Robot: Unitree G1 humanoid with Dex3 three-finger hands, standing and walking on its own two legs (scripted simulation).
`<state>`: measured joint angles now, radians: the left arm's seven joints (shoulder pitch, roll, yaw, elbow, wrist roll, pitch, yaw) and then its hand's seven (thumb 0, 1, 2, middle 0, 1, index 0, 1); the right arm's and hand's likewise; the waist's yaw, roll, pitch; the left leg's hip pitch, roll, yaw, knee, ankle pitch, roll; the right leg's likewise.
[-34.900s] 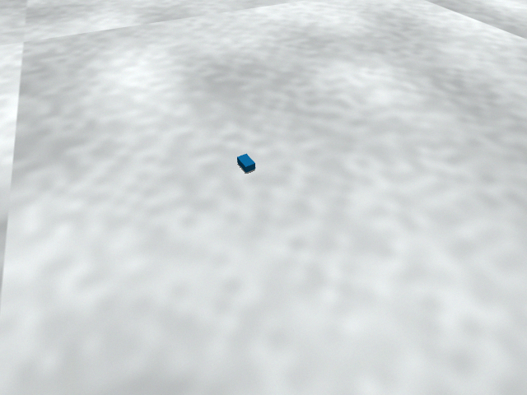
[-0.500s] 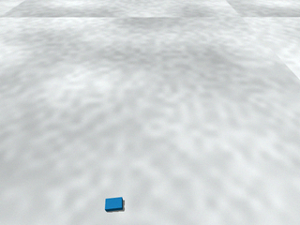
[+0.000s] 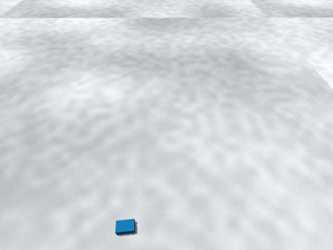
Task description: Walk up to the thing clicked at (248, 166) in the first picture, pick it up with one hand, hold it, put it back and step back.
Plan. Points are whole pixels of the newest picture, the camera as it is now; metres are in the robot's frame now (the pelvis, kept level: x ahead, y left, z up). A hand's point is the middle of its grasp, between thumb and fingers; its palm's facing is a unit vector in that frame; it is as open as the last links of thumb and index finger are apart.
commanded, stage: stand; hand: left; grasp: from above
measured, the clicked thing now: (125, 226) +0.45 +0.24 -0.76
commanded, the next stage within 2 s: step back in 0.02 s
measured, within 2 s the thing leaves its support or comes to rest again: neither
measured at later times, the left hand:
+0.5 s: hand out of the picture +0.05 +0.30 -0.18, palm faces -0.04 -0.92 -0.39, open 7.4 cm
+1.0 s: hand out of the picture -0.09 +0.29 -0.16, palm faces +0.01 -0.91 -0.42, open 7.4 cm
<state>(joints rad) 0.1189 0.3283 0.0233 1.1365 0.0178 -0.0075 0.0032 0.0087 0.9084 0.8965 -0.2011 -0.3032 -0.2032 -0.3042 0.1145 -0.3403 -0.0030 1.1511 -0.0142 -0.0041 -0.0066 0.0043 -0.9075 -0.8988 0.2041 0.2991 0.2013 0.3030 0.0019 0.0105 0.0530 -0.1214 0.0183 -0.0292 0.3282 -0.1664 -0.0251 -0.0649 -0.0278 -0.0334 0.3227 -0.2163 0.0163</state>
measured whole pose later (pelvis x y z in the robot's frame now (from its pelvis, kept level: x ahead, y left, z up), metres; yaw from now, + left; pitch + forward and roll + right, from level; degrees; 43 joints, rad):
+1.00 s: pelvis -0.20 +0.02 -0.03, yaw +1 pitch -2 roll +0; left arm 0.14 0.37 0.07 0.78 0.03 0.03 0.02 0.01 0.90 0.90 -0.20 -0.30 -0.21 -0.30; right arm 0.18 -0.41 -0.05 0.90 -0.01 0.05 -0.02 0.01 -0.91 -0.90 0.20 0.30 0.20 0.30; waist 0.01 0.02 0.18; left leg -0.28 -0.05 -0.05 0.71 -0.43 0.01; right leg -0.35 -0.04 -0.03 0.67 -0.30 0.00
